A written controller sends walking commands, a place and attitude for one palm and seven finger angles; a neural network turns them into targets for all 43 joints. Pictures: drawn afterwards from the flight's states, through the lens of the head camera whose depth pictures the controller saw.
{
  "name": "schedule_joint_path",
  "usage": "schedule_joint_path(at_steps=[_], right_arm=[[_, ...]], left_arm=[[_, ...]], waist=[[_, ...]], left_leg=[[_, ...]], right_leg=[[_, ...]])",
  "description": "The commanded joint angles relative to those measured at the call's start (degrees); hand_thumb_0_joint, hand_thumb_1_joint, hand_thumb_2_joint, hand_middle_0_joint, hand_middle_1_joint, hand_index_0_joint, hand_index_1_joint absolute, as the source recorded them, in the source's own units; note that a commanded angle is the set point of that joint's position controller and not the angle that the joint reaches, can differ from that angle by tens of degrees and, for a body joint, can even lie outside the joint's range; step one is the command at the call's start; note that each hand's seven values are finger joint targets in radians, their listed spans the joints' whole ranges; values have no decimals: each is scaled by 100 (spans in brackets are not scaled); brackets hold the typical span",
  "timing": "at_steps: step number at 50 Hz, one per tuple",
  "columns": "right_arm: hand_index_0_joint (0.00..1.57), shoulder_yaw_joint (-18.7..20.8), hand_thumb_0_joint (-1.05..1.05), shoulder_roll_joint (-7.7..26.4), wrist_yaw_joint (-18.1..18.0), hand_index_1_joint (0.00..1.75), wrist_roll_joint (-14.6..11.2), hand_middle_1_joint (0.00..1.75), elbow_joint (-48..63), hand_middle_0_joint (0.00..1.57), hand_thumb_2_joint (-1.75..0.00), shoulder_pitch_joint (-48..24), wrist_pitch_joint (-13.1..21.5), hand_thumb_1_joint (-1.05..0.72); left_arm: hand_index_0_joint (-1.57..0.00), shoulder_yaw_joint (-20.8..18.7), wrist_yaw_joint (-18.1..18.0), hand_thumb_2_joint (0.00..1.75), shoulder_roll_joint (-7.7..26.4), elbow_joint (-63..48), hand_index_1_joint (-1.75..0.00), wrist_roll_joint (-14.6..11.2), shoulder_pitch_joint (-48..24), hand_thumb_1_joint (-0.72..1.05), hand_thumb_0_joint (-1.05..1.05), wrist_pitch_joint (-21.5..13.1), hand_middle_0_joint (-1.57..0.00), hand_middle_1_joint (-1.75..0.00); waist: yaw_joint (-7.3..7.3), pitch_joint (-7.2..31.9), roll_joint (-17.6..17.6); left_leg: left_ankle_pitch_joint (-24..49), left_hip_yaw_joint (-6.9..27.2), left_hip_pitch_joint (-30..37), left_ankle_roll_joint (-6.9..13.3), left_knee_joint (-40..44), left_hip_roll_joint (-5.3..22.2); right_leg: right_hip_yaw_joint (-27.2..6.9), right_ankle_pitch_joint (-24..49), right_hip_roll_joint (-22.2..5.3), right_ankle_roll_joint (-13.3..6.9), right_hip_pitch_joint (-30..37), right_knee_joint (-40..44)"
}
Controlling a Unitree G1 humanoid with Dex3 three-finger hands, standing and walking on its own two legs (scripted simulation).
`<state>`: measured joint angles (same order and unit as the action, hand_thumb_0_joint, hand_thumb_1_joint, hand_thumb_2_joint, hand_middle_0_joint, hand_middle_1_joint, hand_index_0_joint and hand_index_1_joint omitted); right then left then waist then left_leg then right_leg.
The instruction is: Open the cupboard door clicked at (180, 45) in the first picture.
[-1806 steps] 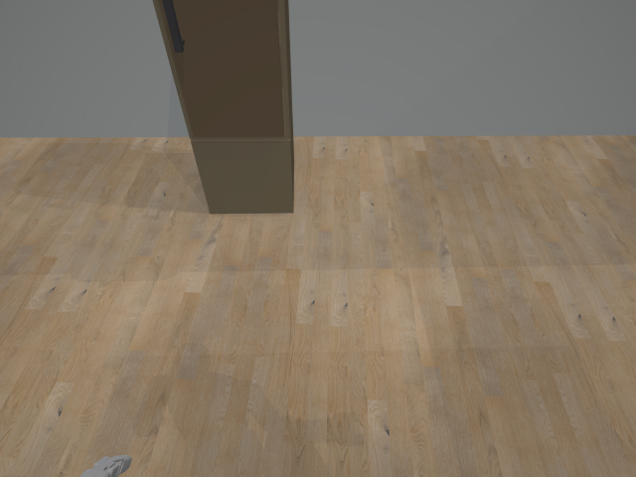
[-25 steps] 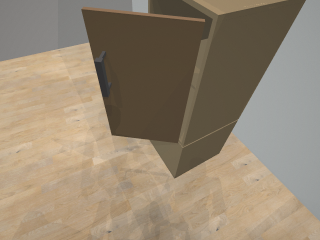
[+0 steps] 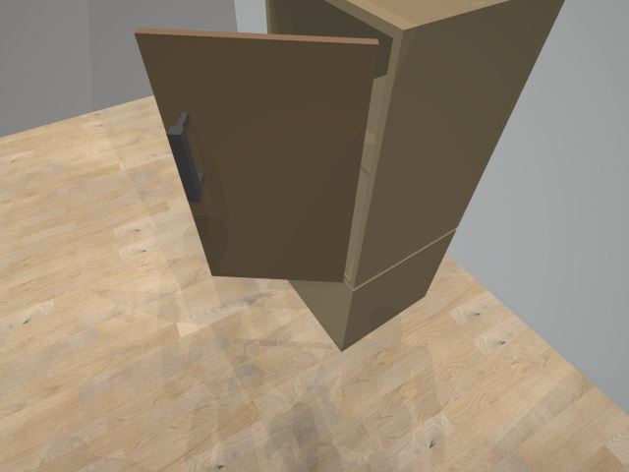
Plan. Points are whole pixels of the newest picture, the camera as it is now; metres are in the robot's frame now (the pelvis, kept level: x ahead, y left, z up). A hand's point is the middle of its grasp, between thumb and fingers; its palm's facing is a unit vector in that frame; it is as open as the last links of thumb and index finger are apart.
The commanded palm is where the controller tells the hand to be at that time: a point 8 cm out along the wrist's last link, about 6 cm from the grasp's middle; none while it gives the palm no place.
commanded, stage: look again from close up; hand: left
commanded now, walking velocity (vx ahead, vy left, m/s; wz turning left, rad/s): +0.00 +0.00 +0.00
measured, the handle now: (189, 158) +0.58 +0.24 +0.06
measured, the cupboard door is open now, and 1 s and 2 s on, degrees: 53 53 53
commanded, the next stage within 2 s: shuffle to correct the standing spot in 0.32 s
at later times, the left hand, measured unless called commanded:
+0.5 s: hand out of the picture -0.03 +0.15 -0.17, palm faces +0.02 -0.98 -0.17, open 7.3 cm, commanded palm none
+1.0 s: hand out of the picture +0.05 +0.18 -0.17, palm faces +0.04 -0.97 -0.22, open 7.3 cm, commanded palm none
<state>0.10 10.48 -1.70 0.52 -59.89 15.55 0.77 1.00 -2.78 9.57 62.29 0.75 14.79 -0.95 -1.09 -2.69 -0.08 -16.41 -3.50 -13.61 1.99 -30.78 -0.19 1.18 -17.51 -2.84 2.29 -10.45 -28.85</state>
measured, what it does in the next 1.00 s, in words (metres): steps on the spot: right foot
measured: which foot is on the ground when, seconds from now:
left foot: down 0.00-0.98, up 1.00-1.00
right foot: down 0.00-0.72, up 0.74-0.96, down 0.98-1.00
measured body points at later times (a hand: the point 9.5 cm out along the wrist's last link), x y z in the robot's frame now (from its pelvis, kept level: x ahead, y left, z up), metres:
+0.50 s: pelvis -0.03 -0.02 +0.00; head -0.04 -0.02 +0.45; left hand -0.03 +0.20 -0.16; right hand -0.02 -0.24 -0.16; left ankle +0.00 +0.09 -0.73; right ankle -0.02 -0.15 -0.73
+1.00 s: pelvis +0.03 +0.00 -0.01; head +0.04 -0.01 +0.44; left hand +0.05 +0.23 -0.15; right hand -0.02 -0.20 -0.17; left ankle +0.00 +0.09 -0.73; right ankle +0.04 -0.10 -0.74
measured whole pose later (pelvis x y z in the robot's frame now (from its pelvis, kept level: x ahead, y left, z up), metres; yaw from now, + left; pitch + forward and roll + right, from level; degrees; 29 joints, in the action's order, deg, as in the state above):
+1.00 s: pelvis +0.03 +0.00 -0.01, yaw -1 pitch -1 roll +1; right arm -0.6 6.9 -0.9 0.5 -62.2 23.3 1.0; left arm -1.9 -1.5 8.8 58.3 1.2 16.8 -1.9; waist -0.1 -1.5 -0.2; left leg -20.1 -5.6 -11.7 2.5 -32.1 -1.8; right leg 5.7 -14.8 -3.0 -1.8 -16.3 -33.5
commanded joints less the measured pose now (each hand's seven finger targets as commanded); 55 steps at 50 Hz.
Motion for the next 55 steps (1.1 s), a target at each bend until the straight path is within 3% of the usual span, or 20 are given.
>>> schedule_joint_path(at_steps=[1,3,10,21,24,29,32,34,36,37,38,40,44,46,47,48,49,50,52,55], right_arm=[[20,98,0,615,-25,30,28,30,356,20,-90,265,117,-90],[20,94,0,593,-8,30,24,30,335,20,-90,225,90,-90],[20,107,0,551,37,30,32,30,263,20,-90,283,60,-90],[20,83,0,420,53,30,11,30,43,20,-90,367,60,-90],[20,100,0,464,77,30,33,30,31,20,-90,425,7,-90],[20,136,0,332,130,30,78,30,122,20,-90,505,-83,-90],[20,133,0,236,150,30,71,30,112,20,-90,711,-31,-90],[20,144,0,313,140,30,60,30,27,20,-90,1051,19,-90],[20,224,0,734,93,30,103,30,-31,20,-90,1444,61,-90],[20,240,0,777,60,30,87,30,-25,20,-90,1505,79,-90],[20,213,0,709,46,30,71,30,-3,20,-90,1435,107,-90],[20,160,0,584,50,30,81,30,89,20,-90,1185,163,-90],[20,101,0,516,34,30,84,30,93,20,-90,953,214,-90],[20,110,0,502,31,30,33,30,80,20,-90,902,191,-90],[20,88,0,356,33,30,2,30,63,20,-90,865,201,-90],[20,48,0,178,36,30,-26,30,101,20,-90,866,205,-90],[20,53,0,82,44,30,-9,30,174,20,-90,855,168,-90],[20,81,0,101,23,30,15,30,195,20,-90,706,129,-90],[20,69,0,-71,22,30,-5,30,98,20,-90,596,18,-90],[20,87,0,-234,38,30,-51,30,-78,20,-90,869,-46,-90]], left_arm=[[-20,-146,0,90,588,-228,-30,8,436,90,0,-27,-20,-30],[-20,-131,20,90,564,-256,-30,7,373,90,0,14,-20,-30],[-20,-149,57,90,585,-351,-30,15,423,90,0,49,-20,-30],[-20,-137,67,90,548,-314,-30,10,608,90,0,-3,-20,-30],[-20,-193,82,90,617,-303,-30,53,750,90,0,7,-20,-30],[-20,-376,93,90,863,-378,-30,60,906,90,0,55,-20,-30],[-20,-441,95,90,857,-472,-30,68,774,90,0,45,-20,-30],[-20,-422,116,90,704,-517,-30,85,662,90,0,64,-20,-30],[-20,-363,148,90,290,-580,-30,105,701,90,0,83,-20,-30],[-20,-316,154,90,188,-663,-30,136,544,90,0,55,-20,-30],[-20,-303,177,90,179,-690,-30,138,424,90,0,30,-20,-30],[-20,-305,236,90,91,-671,-30,103,345,90,0,-49,-20,-30],[-20,-255,259,90,-138,-561,-30,60,570,90,0,-98,-20,-30],[-20,-286,225,90,-82,-434,-30,66,914,90,0,-112,-20,-30],[-20,-322,182,90,79,-366,-30,72,1077,90,0,-138,-20,-30],[-20,-369,122,90,404,-293,-30,82,1285,90,0,-185,-20,-30],[-20,-450,78,90,777,-278,-30,48,1380,90,0,-175,-20,-30],[-20,-453,68,90,826,-285,-30,36,1391,90,0,-147,-20,-30],[-20,-417,11,90,653,-365,-30,56,811,90,0,-136,-20,-30],[-20,-379,-18,90,582,-507,-30,67,357,90,0,-45,-20,-30]], waist=[[97,437,87],[93,-27,-50],[119,-302,-65],[95,-227,-145],[134,-285,-122],[159,-583,-808],[65,-618,-749],[-57,-614,-8],[-112,-538,1384],[-151,-660,1556],[-127,-728,1290],[-11,-540,554],[195,-27,485],[365,97,228],[458,160,-208],[503,239,-1012],[451,200,-1486],[474,231,-943],[267,-97,-1136],[17,-142,-1022]], left_leg=[[2394,651,171,42,341,683],[1495,696,-128,43,601,629],[91,739,-424,45,1007,564],[115,566,-162,-7,980,504],[-610,457,-303,-11,810,381],[-726,-4,-671,-79,-264,41],[-453,-46,-336,-52,-147,56],[-575,222,37,8,489,175],[-1490,1707,119,449,1695,1169],[-1720,2335,170,809,2158,1526],[-1424,2452,239,1041,2212,1650],[-407,2114,237,1166,1965,1619],[1414,976,124,977,1423,1135],[987,729,-383,756,1002,962],[544,540,-802,524,722,768],[-287,136,-1514,193,76,340],[-1102,-207,-1833,-54,-542,58],[-1529,-30,-1566,-105,-1236,120],[-1367,190,-1307,-150,-1552,291],[-328,-86,-461,-244,-198,211]], right_leg=[[-160,1257,-279,-405,43,82],[-218,839,-267,-392,-175,204],[-283,286,-231,-376,-306,379],[-466,98,-308,-386,-498,718],[-611,-837,-355,-486,-546,829],[-1417,-2379,-985,-824,-902,1620],[-1266,-1985,-1042,-890,-1147,1492],[-632,-1558,-567,-744,-1327,708],[438,-1204,172,-489,-1652,-1003],[466,-1365,247,-476,-2075,-1821],[256,-1303,59,-533,-2341,-2462],[134,-1091,-150,-553,-2246,-2584],[510,-543,-4,-425,-925,-1071],[577,389,68,-365,106,-85],[212,660,-183,-379,739,309],[-1009,896,-1102,-674,1380,652],[-1892,1688,-2074,-1149,1418,1050],[-1939,2465,-2327,-1565,1042,1130],[-1253,3302,-1903,-1533,330,1002],[-281,3555,-1312,-1143,-142,460]])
